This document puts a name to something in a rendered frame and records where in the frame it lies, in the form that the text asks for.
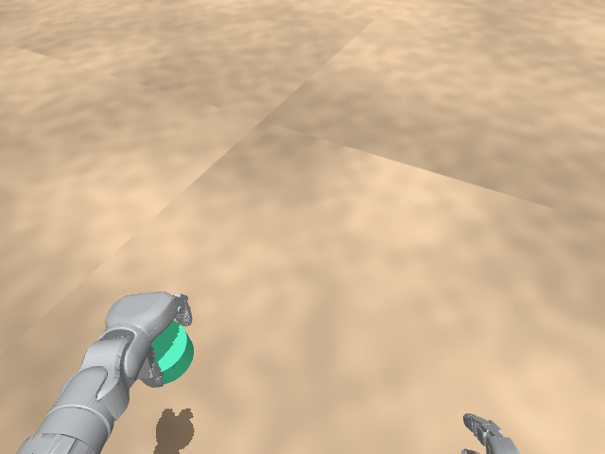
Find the left robot hand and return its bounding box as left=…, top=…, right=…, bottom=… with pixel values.
left=105, top=291, right=192, bottom=388

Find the left robot arm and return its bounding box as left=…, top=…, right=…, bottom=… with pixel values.
left=16, top=323, right=150, bottom=454

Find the right robot hand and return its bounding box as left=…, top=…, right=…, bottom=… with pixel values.
left=461, top=413, right=520, bottom=454

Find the tin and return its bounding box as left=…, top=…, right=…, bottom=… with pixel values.
left=151, top=321, right=194, bottom=384

